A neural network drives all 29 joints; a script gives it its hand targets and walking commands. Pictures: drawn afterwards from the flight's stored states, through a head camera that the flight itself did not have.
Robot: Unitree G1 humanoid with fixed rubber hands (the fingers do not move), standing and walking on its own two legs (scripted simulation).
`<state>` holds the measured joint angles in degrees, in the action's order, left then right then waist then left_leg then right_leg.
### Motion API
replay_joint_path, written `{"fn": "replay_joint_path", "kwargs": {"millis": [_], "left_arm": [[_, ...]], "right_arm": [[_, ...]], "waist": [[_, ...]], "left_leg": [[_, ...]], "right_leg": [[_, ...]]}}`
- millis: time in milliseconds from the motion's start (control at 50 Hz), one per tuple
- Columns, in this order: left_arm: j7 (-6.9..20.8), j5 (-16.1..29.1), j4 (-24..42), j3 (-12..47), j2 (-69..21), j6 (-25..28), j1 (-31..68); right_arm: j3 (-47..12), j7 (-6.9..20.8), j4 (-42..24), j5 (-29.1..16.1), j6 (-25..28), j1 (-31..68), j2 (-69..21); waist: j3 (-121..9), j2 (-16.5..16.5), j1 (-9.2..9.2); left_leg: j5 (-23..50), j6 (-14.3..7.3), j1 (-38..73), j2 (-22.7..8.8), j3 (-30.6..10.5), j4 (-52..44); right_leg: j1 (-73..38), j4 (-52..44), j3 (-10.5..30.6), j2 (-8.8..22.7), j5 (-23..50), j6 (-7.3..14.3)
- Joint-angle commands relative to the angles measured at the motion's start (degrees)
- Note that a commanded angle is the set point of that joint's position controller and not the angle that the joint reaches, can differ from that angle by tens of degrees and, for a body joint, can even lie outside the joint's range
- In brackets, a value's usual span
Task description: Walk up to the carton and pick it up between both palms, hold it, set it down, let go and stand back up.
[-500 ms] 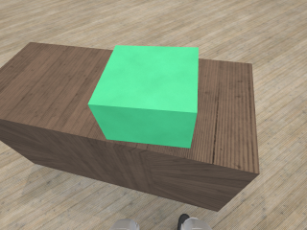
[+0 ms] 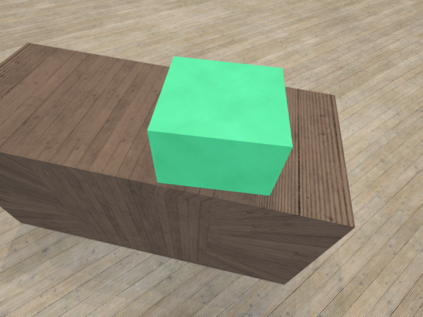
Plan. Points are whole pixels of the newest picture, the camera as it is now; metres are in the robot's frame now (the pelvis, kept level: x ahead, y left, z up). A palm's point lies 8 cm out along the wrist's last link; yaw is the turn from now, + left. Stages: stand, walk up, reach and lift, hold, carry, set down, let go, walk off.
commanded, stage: walk up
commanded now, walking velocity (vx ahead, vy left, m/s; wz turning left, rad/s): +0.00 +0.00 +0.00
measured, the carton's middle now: (220, 124) +0.59 -0.03 -0.03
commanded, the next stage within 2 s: none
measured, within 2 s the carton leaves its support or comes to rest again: neither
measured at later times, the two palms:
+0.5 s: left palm out of the picture -0.03 +0.20 -0.14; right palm out of the picture -0.04 -0.21 -0.14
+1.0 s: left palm (131, 288) +0.20 +0.17 -0.13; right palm out of the picture +0.02 -0.25 -0.16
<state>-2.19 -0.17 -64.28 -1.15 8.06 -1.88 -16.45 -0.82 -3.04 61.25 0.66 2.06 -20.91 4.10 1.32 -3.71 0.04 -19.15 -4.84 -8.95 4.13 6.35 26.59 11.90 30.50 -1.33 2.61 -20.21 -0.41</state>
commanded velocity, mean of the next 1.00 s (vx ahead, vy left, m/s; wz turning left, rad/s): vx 0.07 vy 0.00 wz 0.00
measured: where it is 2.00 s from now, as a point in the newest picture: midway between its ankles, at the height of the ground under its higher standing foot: outside the picture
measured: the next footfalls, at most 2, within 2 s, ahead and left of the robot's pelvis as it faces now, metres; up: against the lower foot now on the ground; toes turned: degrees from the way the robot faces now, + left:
right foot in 0.92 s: +0.22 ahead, -0.16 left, +0.00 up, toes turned -5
left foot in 1.28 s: +0.18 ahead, +0.07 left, +0.00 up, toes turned +5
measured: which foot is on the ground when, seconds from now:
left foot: down 0.00-0.98, up 1.00-1.00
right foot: down 0.00-0.58, up 0.60-0.90, down 0.92-1.00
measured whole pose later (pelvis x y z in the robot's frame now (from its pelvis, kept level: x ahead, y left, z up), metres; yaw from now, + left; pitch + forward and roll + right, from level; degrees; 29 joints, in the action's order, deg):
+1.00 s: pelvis +0.12 -0.05 -0.01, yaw +3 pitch +0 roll -1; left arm -1.6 -0.1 -57.4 -1.1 6.0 3.5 -8.6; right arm 0.2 -2.0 68.0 0.2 2.4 -24.9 8.6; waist 5.4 5.1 -2.8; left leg -26.1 -0.8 -2.5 -1.8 1.7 38.5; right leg 20.5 34.1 -7.7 2.2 -13.1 1.6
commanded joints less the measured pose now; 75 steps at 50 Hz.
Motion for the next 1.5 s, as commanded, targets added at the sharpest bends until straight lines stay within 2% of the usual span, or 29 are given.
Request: {"fn": "replay_joint_path", "kwargs": {"millis": [0,20,40,200,260,360,500,520,560,600,660,720,800,820,840,880,900,920,940,980,1000,1060,1180,1220,1240,1260,1300,1380,1480], "left_arm": [[-0.5,0.2,0.1,-0.6,5.8,2.5,-3.6],[-0.2,0.4,-0.8,-0.4,4.5,2.1,-2.1],[-0.2,0.5,-1.2,0.3,2.3,1.8,-1.8],[-0.5,0.4,-2.1,1.3,2.9,1.2,-1.2],[-0.3,0.0,-2.0,1.3,3.1,1.4,-1.1],[-0.3,0.0,-2.4,1.6,2.7,1.6,-1.7],[-0.2,0.2,-3.6,1.5,3.2,2.0,-2.4],[0.4,-0.3,-2.8,-0.1,6.2,1.6,-4.5],[1.2,-1.8,2.7,0.0,4.7,1.2,5.3],[2.2,-1.8,4.6,0.2,2.8,2.1,6.1],[2.8,-1.1,4.0,-0.6,2.4,3.6,4.1],[3.0,-0.6,6.1,-0.8,2.0,3.9,5.6],[2.6,-0.2,8.1,-0.8,2.3,4.1,6.3],[1.3,0.7,8.0,-0.3,1.0,3.8,4.8],[0.7,0.8,6.5,-0.6,1.9,4.1,0.1],[0.0,0.4,3.8,-1.7,5.7,5.3,-9.2],[-0.2,-0.1,3.2,-2.0,7.7,5.5,-11.5],[-0.2,-0.3,3.0,-2.2,8.9,5.2,-13.6],[-0.3,0.2,3.1,-2.6,8.7,4.6,-11.9],[-0.9,-0.1,5.1,-0.9,5.3,4.1,-6.1],[-1.4,-0.4,5.9,-0.6,6.2,4.1,-3.8],[-1.6,-0.6,6.6,-0.2,5.6,4.0,1.0],[-0.7,-1.1,5.8,-0.4,6.9,3.7,2.4],[-0.3,-0.6,5.5,-1.2,8.8,3.0,2.5],[-0.1,-0.3,5.3,-0.6,6.8,2.8,0.8],[-0.1,0.1,5.1,0.2,4.2,2.4,-1.2],[-0.2,-0.3,4.3,1.0,1.5,1.3,-1.6],[0.2,-0.2,1.3,0.5,4.3,2.6,-3.2],[-0.1,-0.4,-0.5,1.0,4.0,2.8,-3.8]], "right_arm": [[1.0,-0.1,-1.0,-1.0,0.6,-7.8,5.2],[1.1,-0.3,-0.6,-0.8,0.2,-7.1,5.6],[2.0,-0.5,-0.9,-0.6,-0.1,-5.1,8.1],[0.6,0.4,1.6,-0.2,-1.8,-3.0,5.2],[0.7,0.3,2.0,-0.2,-1.6,-2.6,6.5],[0.6,0.5,3.0,-0.4,-1.4,-2.0,6.8],[0.6,0.3,3.9,-0.5,-1.1,-3.0,6.2],[2.0,0.8,4.2,-0.1,-1.4,-8.0,9.7],[3.2,0.5,5.1,0.4,-1.6,-12.4,12.1],[2.8,0.4,4.7,0.8,-0.6,-10.4,10.2],[2.6,0.5,4.4,1.3,1.0,-9.2,8.7],[2.4,0.7,4.8,1.1,2.0,-9.1,8.9],[3.0,0.8,6.1,1.4,2.3,-9.1,11.0],[1.7,0.5,5.5,0.5,1.8,-5.5,9.0],[1.9,0.7,5.9,0.5,1.7,-6.6,10.0],[1.5,1.2,6.7,0.1,1.7,-10.0,10.0],[1.0,1.2,6.6,-0.5,1.5,-13.2,7.8],[1.0,0.8,6.7,-1.6,0.6,-17.1,6.2],[1.6,0.3,6.7,-1.1,-0.9,-16.4,6.2],[2.3,1.0,3.0,0.5,-2.3,-6.0,8.4],[1.9,1.4,2.4,0.3,-2.4,-5.6,6.4],[1.2,1.6,3.3,0.4,-3.5,-6.4,2.8],[1.4,1.0,1.5,-0.5,-3.3,-4.2,5.0],[1.7,0.9,1.2,0.0,-2.2,-3.6,7.4],[2.7,0.9,0.9,0.4,-1.7,-2.6,11.6],[2.8,1.0,-0.2,0.1,-1.6,0.2,13.6],[2.6,1.1,-1.2,-0.5,-2.1,7.5,12.2],[1.1,0.9,-0.1,-0.7,-0.7,4.7,7.8],[1.4,0.9,1.7,-0.7,-0.6,1.6,8.0]], "waist": [[-6.4,1.3,-1.91],[-2.6,-6.0,-1.79],[-0.8,-8.5,-1.23],[7.9,2.6,-0.49],[8.3,2.0,-0.25],[5.7,6.8,-0.36],[5.0,4.4,-0.65],[0.7,7.3,-2.07],[11.0,13.8,-6.42],[12.7,10.5,-5.66],[10.8,5.6,-3.32],[11.1,5.0,-2.6],[9.8,9.6,-1.93],[13.2,10.7,0.37],[9.9,9.5,1.31],[1.7,3.9,3.48],[-4.1,-1.4,3.0],[-11.2,-8.1,2.54],[-11.0,-13.0,2.82],[-4.6,-6.1,2.67],[-1.0,-5.6,1.16],[-0.7,-2.1,-1.83],[-5.3,-6.5,-3.44],[-6.1,-0.3,-3.65],[-7.3,7.0,-2.82],[-5.0,11.5,-0.65],[3.7,16.4,1.61],[3.4,9.5,0.89],[5.0,5.4,0.36]], "left_leg": [[35.5,0.9,2.8,-11.3,-10.4,-3.9],[28.7,1.6,2.1,-10.6,-10.0,-5.5],[26.0,1.5,2.8,-10.3,-10.0,-6.1],[16.7,0.6,0.5,-9.6,-9.8,-9.2],[16.6,0.5,0.7,-9.7,-9.9,-10.1],[16.3,0.6,2.2,-9.8,-9.7,-11.0],[18.2,0.5,4.0,-9.7,-9.1,-10.1],[-19.8,-1.7,7.5,-10.6,-12.7,-11.8],[-34.4,-6.7,6.7,-22.8,-30.0,-24.2],[-23.0,-9.5,7.0,-27.3,-32.8,-25.3],[-6.9,-7.7,10.0,-23.7,-24.8,-22.0],[1.2,-6.8,6.1,-20.7,-19.9,-20.5],[13.6,-4.7,0.4,-17.7,-12.2,-17.0],[47.9,-3.4,-2.1,-16.0,-8.7,-9.4],[55.8,-1.6,-0.4,-14.0,-6.8,-3.4],[42.5,2.3,-3.2,-9.3,-6.0,7.3],[23.4,3.9,-8.3,-7.2,-5.5,11.6],[0.9,4.8,-8.7,-3.4,-2.9,19.7],[-12.2,4.3,-7.9,-3.1,-4.1,26.2],[-18.3,4.1,-7.3,-5.1,-5.7,28.4],[-20.4,4.0,-8.5,-5.4,-5.3,28.8],[-12.7,4.9,-5.6,-7.2,-6.3,23.7],[0.0,5.2,-1.8,-7.0,-3.6,7.0],[15.9,5.0,4.6,-8.2,-5.4,-4.0],[21.5,3.7,7.2,-13.9,-11.2,-5.5],[21.2,2.0,3.8,-18.9,-16.8,-9.0],[6.3,-0.4,-10.3,-18.7,-16.2,-13.4],[23.9,2.0,-0.4,-12.3,-9.8,-8.5],[24.4,1.7,0.0,-12.5,-9.6,-7.9]], "right_leg": [[-11.4,-3.6,3.2,4.6,36.1,3.1],[-7.6,-4.0,2.7,3.8,33.9,3.3],[-5.0,-5.1,2.2,2.9,30.0,2.6],[-0.7,-9.4,3.2,3.8,15.2,2.4],[-1.3,-9.9,3.3,3.6,14.5,2.5],[-3.3,-9.9,3.1,4.0,13.8,2.1],[-2.0,-10.1,2.5,3.9,15.1,1.6],[2.6,-1.9,-1.2,1.1,-13.1,1.9],[21.0,12.2,-5.5,-1.5,-12.0,-0.8],[25.9,18.1,-1.4,2.0,-9.5,-0.7],[27.2,20.5,-0.2,3.6,-4.4,-1.6],[24.0,16.9,-1.0,3.4,0.7,-2.1],[13.0,8.6,-4.2,2.6,6.4,-2.3],[9.5,3.0,-3.3,1.5,10.5,-1.5],[4.7,-0.7,-6.7,-1.3,17.2,-0.1],[-10.9,-6.0,-6.8,0.7,37.5,1.0],[-20.2,-2.8,-0.1,7.7,53.0,3.0],[-24.4,-1.6,10.8,17.5,65.0,9.6],[-20.6,-5.0,18.8,21.9,60.8,15.9],[-8.6,-12.1,15.9,18.5,48.8,14.2],[-5.2,-11.8,13.3,18.4,50.8,13.4],[-1.2,-11.6,6.2,13.5,46.4,9.4],[-4.0,-7.8,3.4,11.2,42.6,10.6],[-0.1,-5.6,1.7,7.5,29.2,6.6],[3.1,-2.7,-1.3,4.3,18.6,4.1],[4.8,-1.5,-4.3,0.7,6.0,1.6],[-2.3,-5.5,-2.9,1.1,5.4,1.2],[-2.2,-7.8,-0.1,3.4,18.1,1.4],[-4.0,-9.4,-0.7,3.8,18.8,1.3]]}}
